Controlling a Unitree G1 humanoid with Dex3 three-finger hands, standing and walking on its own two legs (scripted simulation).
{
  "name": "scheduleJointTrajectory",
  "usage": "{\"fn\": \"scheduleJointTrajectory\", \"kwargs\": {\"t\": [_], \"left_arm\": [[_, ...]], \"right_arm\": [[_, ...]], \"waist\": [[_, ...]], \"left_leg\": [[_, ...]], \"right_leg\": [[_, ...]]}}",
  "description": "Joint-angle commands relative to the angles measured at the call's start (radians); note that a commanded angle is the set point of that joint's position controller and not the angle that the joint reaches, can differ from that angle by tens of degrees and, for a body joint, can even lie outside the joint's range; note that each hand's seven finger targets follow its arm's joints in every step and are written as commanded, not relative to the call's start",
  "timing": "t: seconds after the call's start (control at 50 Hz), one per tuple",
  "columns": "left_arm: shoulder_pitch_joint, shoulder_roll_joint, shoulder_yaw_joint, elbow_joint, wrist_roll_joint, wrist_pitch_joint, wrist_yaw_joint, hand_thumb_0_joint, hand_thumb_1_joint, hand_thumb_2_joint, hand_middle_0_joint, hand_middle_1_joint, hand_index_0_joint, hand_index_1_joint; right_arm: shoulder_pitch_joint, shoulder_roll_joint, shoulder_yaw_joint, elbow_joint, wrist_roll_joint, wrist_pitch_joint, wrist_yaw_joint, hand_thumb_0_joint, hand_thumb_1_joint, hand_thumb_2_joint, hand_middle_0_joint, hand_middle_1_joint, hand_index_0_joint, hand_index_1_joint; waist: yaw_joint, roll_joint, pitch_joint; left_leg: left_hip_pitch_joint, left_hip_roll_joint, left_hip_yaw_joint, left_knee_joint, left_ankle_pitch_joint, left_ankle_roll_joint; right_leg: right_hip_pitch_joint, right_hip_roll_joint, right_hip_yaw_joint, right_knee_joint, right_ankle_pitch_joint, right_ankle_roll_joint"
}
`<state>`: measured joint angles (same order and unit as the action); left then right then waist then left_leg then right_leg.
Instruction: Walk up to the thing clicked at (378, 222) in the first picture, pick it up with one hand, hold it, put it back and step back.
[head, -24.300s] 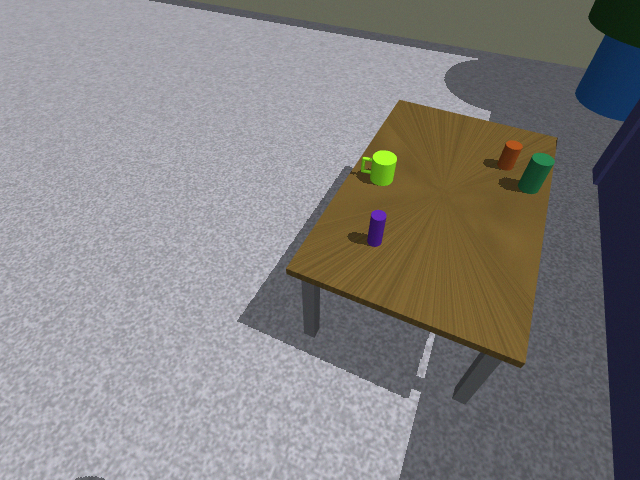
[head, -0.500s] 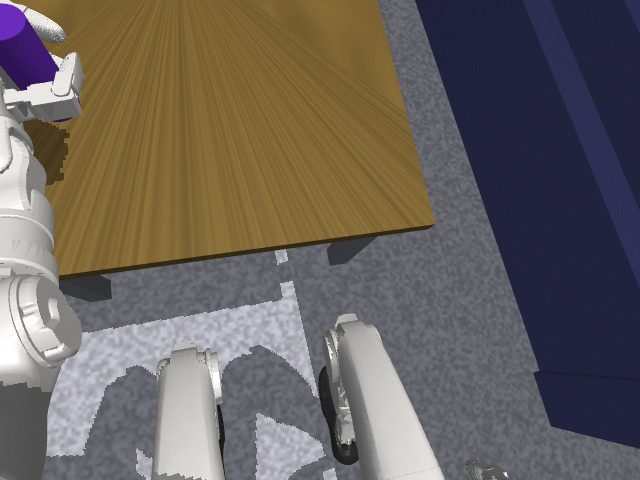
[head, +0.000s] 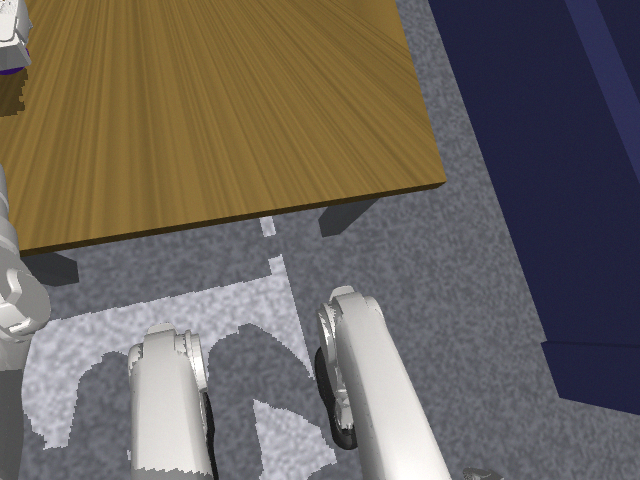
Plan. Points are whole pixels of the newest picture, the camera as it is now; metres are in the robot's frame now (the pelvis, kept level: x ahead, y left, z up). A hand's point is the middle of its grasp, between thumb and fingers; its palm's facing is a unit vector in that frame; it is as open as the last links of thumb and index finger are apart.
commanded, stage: lower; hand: left
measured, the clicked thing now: out of the picture +0.60 +0.23 +0.03
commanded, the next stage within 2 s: loosen in 0.22 s
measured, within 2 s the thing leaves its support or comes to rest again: rests again in 0.18 s
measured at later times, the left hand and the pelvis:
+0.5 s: hand (5, 29) +0.60 +0.22 +0.00, palm faces +0.20 -0.98 -0.05, open 5.7 cm; pelvis +0.00 +0.00 -0.03, yaw +0 degrees
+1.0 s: hand out of the picture +0.60 +0.22 +0.01, palm faces +0.22 -0.98 -0.05, open 10.3 cm; pelvis -0.01 +0.00 -0.03, yaw +0 degrees
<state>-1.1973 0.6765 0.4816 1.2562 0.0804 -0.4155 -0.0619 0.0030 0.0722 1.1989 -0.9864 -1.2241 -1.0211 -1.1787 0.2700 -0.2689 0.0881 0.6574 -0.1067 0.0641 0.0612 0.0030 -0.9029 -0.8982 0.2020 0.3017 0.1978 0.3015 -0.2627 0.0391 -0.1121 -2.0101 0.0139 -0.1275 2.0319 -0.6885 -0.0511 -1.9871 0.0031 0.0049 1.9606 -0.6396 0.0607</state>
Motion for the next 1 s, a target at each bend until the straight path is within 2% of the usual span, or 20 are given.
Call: {"fn": "scheduleJointTrajectory", "kwargs": {"t": [0.0, 0.14, 0.22, 0.28, 0.32, 0.36, 0.4, 0.42, 0.48, 0.52, 0.56, 0.58, 0.62, 0.7, 0.76, 0.78, 0.82, 0.86, 0.96, 0.98], "left_arm": [[-0.454, 0.26, 0.024, -0.272, -0.02, -0.076, -0.002, 0.0, 0.574, 1.308, -1.383, -1.474, -1.4, -1.461], [-0.466, 0.239, 0.007, -0.302, -0.012, -0.055, -0.011, 0.0, 0.544, 1.287, -1.34, -1.43, -1.351, -1.422], [-0.505, 0.252, 0.003, -0.319, -0.01, -0.046, -0.001, 0.0, 0.545, 1.311, -1.356, -1.444, -1.363, -1.44], [-0.492, 0.228, -0.007, -0.285, -0.012, -0.043, 0.004, 0.0, 0.544, 1.311, -1.354, -1.444, -1.363, -1.439], [-0.507, 0.253, -0.008, -0.308, 0.002, -0.045, 0.008, 0.0, 0.488, 1.24, -1.439, -1.456, -1.454, -1.441], [-0.488, 0.248, 0.007, -0.305, -0.005, -0.041, 0.01, 0.0, 0.356, 1.08, -1.306, -1.296, -1.339, -1.281], [-0.512, 0.224, 0.001, -0.323, -0.027, -0.039, 0.003, 0.0, 0.289, 0.92, -1.216, -1.18, -1.245, -1.15], [-0.496, 0.236, 0.024, -0.315, -0.036, -0.035, 0.004, 0.0, 0.255, 0.864, -1.199, -1.152, -1.228, -1.121], [-0.501, 0.237, 0.017, -0.306, -0.032, -0.029, 0.009, 0.0, 0.159, 0.76, -1.146, -1.068, -1.175, -1.036], [-0.501, 0.237, 0.014, -0.304, -0.02, -0.027, 0.013, 0.0, 0.118, 0.715, -1.135, -1.038, -1.164, -1.006], [-0.498, 0.251, 0.02, -0.331, -0.015, -0.027, 0.019, 0.0, 0.027, 0.709, -1.039, -0.956, -1.068, -0.937], [-0.479, 0.242, 0.022, -0.304, -0.015, -0.023, 0.016, 0.0, 0.05, 0.629, -1.061, -0.943, -1.09, -0.908], [-0.49, 0.214, -0.001, -0.315, -0.012, -0.018, 0.012, 0.0, -0.019, 0.626, -0.938, -0.859, -0.952, -0.842], [-0.462, 0.199, 0.004, -0.267, -0.021, -0.002, 0.011, 0.0, -0.076, 0.536, -0.834, -0.747, -0.847, -0.73], [-0.413, 0.195, 0.009, -0.226, -0.02, 0.002, 0.01, 0.0, -0.086, 0.494, -0.764, -0.68, -0.775, -0.664], [-0.472, 0.236, 0.015, -0.291, -0.014, -0.007, 0.011, 0.0, -0.098, 0.492, -0.76, -0.673, -0.77, -0.659], [-0.477, 0.216, 0.005, -0.286, -0.013, -0.013, 0.011, 0.0, -0.094, 0.471, -0.724, -0.638, -0.735, -0.622], [-0.5, 0.234, 0.011, -0.316, -0.014, -0.02, 0.014, 0.0, -0.097, 0.44, -0.685, -0.591, -0.693, -0.578], [-0.499, 0.246, 0.013, -0.293, -0.012, -0.018, 0.016, 0.0, -0.199, 0.323, -0.56, -0.453, -0.565, -0.442], [-0.484, 0.227, 0.003, -0.287, -0.011, -0.014, 0.014, 0.0, -0.209, 0.31, -0.537, -0.438, -0.543, -0.426]], "right_arm": [[0.237, -0.224, -0.074, -0.009, 0.001, 0.008, -0.015, 0.0, -0.893, -0.896, 0.2, 0.3, 0.2, 0.3], [0.255, -0.231, -0.08, -0.008, -0.002, 0.017, -0.013, 0.0, -0.893, -0.898, 0.2, 0.3, 0.2, 0.3], [0.25, -0.228, -0.079, -0.008, -0.005, 0.024, -0.014, 0.0, -0.891, -0.898, 0.2, 0.3, 0.2, 0.3], [0.239, -0.23, -0.075, -0.01, -0.003, 0.025, -0.013, 0.0, -0.89, -0.898, 0.2, 0.3, 0.2, 0.3], [0.235, -0.233, -0.075, -0.012, -0.004, 0.029, -0.014, 0.0, -0.895, -0.892, 0.201, 0.3, 0.201, 0.3], [0.241, -0.233, -0.077, -0.011, -0.004, 0.032, -0.014, 0.0, -0.894, -0.886, 0.202, 0.3, 0.201, 0.3], [0.239, -0.233, -0.075, -0.02, -0.002, 0.033, -0.014, 0.0, -0.898, -0.887, 0.202, 0.3, 0.201, 0.3], [0.245, -0.239, -0.08, -0.02, 0.0, 0.032, -0.015, 0.0, -0.9, -0.887, 0.202, 0.3, 0.201, 0.3], [0.232, -0.232, -0.074, -0.02, 0.001, 0.032, -0.019, 0.0, -0.901, -0.886, 0.202, 0.3, 0.201, 0.3], [0.241, -0.231, -0.077, -0.022, -0.002, 0.035, -0.02, 0.0, -0.903, -0.886, 0.202, 0.3, 0.201, 0.3], [0.241, -0.232, -0.077, -0.021, -0.002, 0.037, -0.02, 0.0, -0.902, -0.891, 0.201, 0.3, 0.201, 0.3], [0.244, -0.237, -0.08, -0.02, -0.001, 0.038, -0.019, 0.0, -0.907, -0.886, 0.202, 0.3, 0.201, 0.3], [0.249, -0.238, -0.081, -0.025, 0.0, 0.04, -0.018, 0.0, -0.903, -0.892, 0.201, 0.3, 0.201, 0.3], [0.247, -0.238, -0.078, -0.024, 0.002, 0.04, -0.019, 0.0, -0.904, -0.892, 0.202, 0.3, 0.201, 0.3], [0.23, -0.24, -0.076, -0.033, 0.006, 0.044, -0.017, 0.0, -0.901, -0.892, 0.202, 0.301, 0.201, 0.301], [0.23, -0.238, -0.077, -0.035, 0.004, 0.044, -0.017, 0.0, -0.901, -0.893, 0.202, 0.301, 0.201, 0.301], [0.239, -0.241, -0.078, -0.032, 0.004, 0.046, -0.018, 0.0, -0.895, -0.892, 0.202, 0.301, 0.201, 0.301], [0.243, -0.235, -0.078, -0.032, 0.002, 0.045, -0.018, 0.0, -0.896, -0.892, 0.202, 0.301, 0.202, 0.301], [0.23, -0.241, -0.076, -0.028, 0.002, 0.045, -0.021, 0.0, -0.901, -0.894, 0.202, 0.301, 0.202, 0.301], [0.24, -0.239, -0.078, -0.028, -0.001, 0.044, -0.021, 0.0, -0.898, -0.893, 0.202, 0.301, 0.202, 0.301]], "waist": [[-0.003, 0.229, -0.737], [-0.007, 0.264, -0.784], [-0.01, 0.263, -0.761], [-0.02, 0.255, -0.713], [-0.018, 0.28, -0.713], [-0.009, 0.25, -0.738], [-0.02, 0.259, -0.754], [-0.013, 0.246, -0.756], [-0.017, 0.241, -0.72], [-0.025, 0.222, -0.733], [-0.006, 0.239, -0.74], [-0.009, 0.237, -0.75], [-0.021, 0.259, -0.751], [-0.029, 0.213, -0.69], [-0.01, 0.213, -0.658], [-0.018, 0.227, -0.673], [-0.019, 0.244, -0.687], [-0.023, 0.235, -0.707], [-0.021, 0.245, -0.697], [-0.018, 0.247, -0.718]], "left_leg": [[0.459, 0.01, 0.074, -0.192, 0.27, 0.067], [0.5, 0.011, 0.075, -0.158, 0.338, 0.063], [0.449, 0.009, 0.084, -0.137, 0.296, 0.066], [0.426, 0.008, 0.077, -0.144, 0.245, 0.062], [0.435, 0.007, 0.078, -0.149, 0.229, 0.06], [0.431, 0.006, 0.08, -0.136, 0.259, 0.062], [0.429, 0.004, 0.078, -0.132, 0.255, 0.062], [0.428, 0.003, 0.076, -0.135, 0.246, 0.063], [0.388, 0.003, 0.081, -0.133, 0.217, 0.063], [0.377, 0.003, 0.085, -0.125, 0.216, 0.069], [0.385, 0.002, 0.085, -0.132, 0.229, 0.064], [0.415, 0.003, 0.078, -0.132, 0.251, 0.064], [0.441, 0.005, 0.072, -0.138, 0.274, 0.06], [0.38, 0.004, 0.076, -0.124, 0.253, 0.067], [0.381, 0.003, 0.069, -0.139, 0.241, 0.062], [0.37, 0.005, 0.071, -0.137, 0.212, 0.064], [0.402, 0.004, 0.068, -0.146, 0.226, 0.059], [0.379, 0.002, 0.079, -0.134, 0.208, 0.065], [0.387, 0.003, 0.075, -0.139, 0.187, 0.063], [0.409, 0.004, 0.078, -0.135, 0.214, 0.063]], "right_leg": [[0.408, 0.003, -0.069, -0.177, 0.246, -0.092], [0.405, 0.0, -0.072, -0.143, 0.3, -0.093], [0.401, 0.001, -0.067, -0.138, 0.278, -0.09], [0.35, -0.001, -0.076, -0.127, 0.224, -0.094], [0.34, -0.001, -0.079, -0.125, 0.21, -0.095], [0.365, -0.001, -0.08, -0.118, 0.24, -0.094], [0.366, -0.002, -0.08, -0.112, 0.24, -0.091], [0.363, -0.001, -0.082, -0.114, 0.231, -0.091], [0.357, -0.001, -0.08, -0.113, 0.21, -0.09], [0.38, 0.0, -0.075, -0.124, 0.222, -0.086], [0.381, 0.0, -0.076, -0.114, 0.227, -0.09], [0.365, 0.0, -0.08, -0.111, 0.237, -0.092], [0.349, 0.0, -0.086, -0.105, 0.25, -0.095], [0.349, -0.001, -0.083, -0.116, 0.245, -0.09], [0.317, -0.003, -0.088, -0.106, 0.216, -0.094], [0.32, 0.0, -0.085, -0.112, 0.2, -0.093], [0.313, -0.002, -0.088, -0.104, 0.208, -0.096], [0.343, 0.001, -0.082, -0.112, 0.206, -0.091], [0.317, -0.001, -0.083, -0.11, 0.181, -0.093], [0.338, 0.0, -0.082, -0.111, 0.207, -0.092]]}}
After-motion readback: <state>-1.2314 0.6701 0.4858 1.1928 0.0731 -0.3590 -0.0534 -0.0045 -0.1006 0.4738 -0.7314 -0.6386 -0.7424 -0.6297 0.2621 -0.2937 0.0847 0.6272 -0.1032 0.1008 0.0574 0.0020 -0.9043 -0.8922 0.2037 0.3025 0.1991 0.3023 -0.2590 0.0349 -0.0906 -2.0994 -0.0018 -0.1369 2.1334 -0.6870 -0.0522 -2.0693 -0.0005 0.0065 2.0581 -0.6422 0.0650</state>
